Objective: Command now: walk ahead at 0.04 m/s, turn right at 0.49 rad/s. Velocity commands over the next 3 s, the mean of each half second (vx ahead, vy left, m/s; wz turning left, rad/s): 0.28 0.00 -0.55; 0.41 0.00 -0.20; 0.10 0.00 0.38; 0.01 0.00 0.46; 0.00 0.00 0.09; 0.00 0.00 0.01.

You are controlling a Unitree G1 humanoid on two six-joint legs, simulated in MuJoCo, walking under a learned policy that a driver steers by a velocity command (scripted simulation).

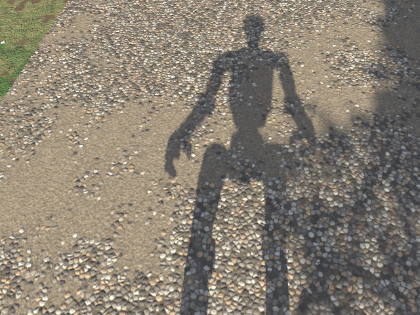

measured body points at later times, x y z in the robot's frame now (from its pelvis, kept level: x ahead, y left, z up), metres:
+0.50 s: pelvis +0.12 -0.02 +0.01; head +0.14 -0.04 +0.46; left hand +0.23 +0.26 -0.09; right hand +0.25 -0.33 -0.08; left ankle +0.25 +0.10 -0.72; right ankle +0.01 -0.12 -0.73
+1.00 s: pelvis +0.36 -0.10 -0.01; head +0.40 -0.12 +0.43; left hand +0.68 +0.01 -0.08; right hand +0.22 -0.34 -0.15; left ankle +0.25 +0.09 -0.73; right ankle +0.46 -0.24 -0.74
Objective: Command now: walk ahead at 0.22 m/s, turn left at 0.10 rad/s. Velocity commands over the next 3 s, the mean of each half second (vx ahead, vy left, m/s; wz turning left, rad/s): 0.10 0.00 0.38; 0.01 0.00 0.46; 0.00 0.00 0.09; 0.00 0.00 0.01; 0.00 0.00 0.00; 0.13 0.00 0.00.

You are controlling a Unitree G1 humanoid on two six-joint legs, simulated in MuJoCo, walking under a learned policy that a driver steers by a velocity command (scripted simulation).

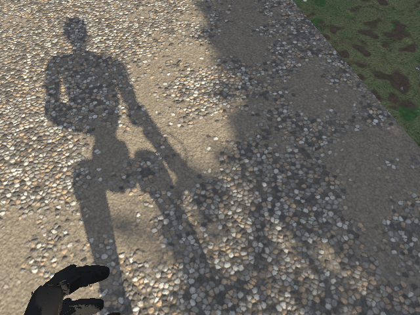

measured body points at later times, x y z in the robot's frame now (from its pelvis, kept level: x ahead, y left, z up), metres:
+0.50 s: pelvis +0.09 +0.03 +0.01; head +0.11 +0.07 +0.46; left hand +0.17 +0.34 -0.11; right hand +0.28 -0.22 -0.08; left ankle +0.09 +0.12 -0.72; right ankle +0.13 -0.11 -0.69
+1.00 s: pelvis +0.13 +0.02 +0.01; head +0.16 +0.02 +0.46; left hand +0.12 +0.33 -0.09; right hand +0.41 -0.15 -0.08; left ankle +0.07 +0.12 -0.70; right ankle +0.19 -0.09 -0.72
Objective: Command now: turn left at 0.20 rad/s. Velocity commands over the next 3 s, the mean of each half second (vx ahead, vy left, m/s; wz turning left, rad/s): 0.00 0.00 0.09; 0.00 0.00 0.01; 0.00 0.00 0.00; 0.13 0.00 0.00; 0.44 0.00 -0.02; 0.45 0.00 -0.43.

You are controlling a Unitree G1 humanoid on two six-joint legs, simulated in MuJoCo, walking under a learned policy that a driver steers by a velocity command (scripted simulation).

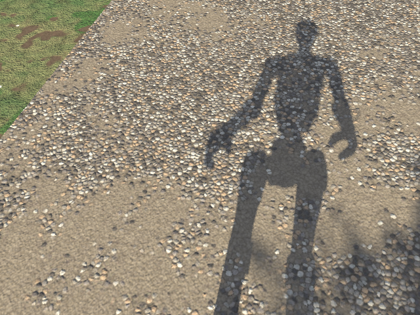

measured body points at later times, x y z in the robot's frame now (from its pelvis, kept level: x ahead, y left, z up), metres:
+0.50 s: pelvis +0.00 +0.03 +0.00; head +0.01 +0.04 +0.45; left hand +0.10 +0.31 -0.13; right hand +0.12 -0.23 -0.12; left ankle -0.02 +0.15 -0.74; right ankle +0.00 -0.12 -0.74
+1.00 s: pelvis +0.00 +0.03 +0.00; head +0.01 +0.04 +0.45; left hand +0.04 +0.31 -0.15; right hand +0.07 -0.23 -0.14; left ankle -0.02 +0.15 -0.74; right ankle +0.00 -0.12 -0.74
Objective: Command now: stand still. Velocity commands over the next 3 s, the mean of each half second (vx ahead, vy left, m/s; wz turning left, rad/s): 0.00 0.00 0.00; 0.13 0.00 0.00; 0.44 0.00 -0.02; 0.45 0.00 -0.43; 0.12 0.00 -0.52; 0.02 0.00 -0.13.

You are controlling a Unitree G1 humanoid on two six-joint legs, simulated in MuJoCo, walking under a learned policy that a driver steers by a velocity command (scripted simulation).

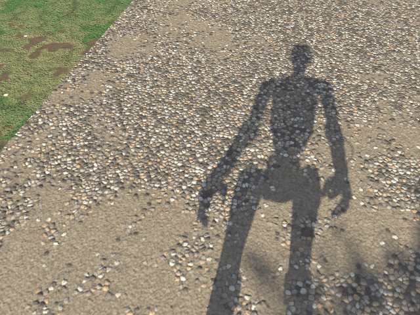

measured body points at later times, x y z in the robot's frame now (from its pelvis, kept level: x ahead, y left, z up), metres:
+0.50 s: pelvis +0.00 -0.01 +0.00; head +0.01 -0.01 +0.45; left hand +0.01 +0.25 -0.16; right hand +0.02 -0.26 -0.15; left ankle -0.02 +0.11 -0.74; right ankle +0.00 -0.16 -0.74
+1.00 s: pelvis +0.05 -0.04 -0.01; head +0.05 -0.06 +0.44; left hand +0.03 +0.21 -0.15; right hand +0.04 -0.30 -0.17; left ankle -0.02 +0.10 -0.71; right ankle +0.01 -0.14 -0.74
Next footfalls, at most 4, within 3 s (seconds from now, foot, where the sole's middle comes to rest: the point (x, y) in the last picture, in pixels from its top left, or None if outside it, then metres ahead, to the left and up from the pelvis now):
1.38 left None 0.42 0.09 -0.78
1.94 right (270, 257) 0.71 -0.17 -0.78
2.46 left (224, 217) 0.88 -0.02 -0.78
2.78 right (280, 266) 0.68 -0.20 -0.78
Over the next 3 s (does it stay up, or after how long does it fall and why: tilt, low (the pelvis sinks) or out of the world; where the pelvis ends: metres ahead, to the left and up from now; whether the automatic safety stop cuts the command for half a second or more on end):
stays up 0.74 -0.09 0.00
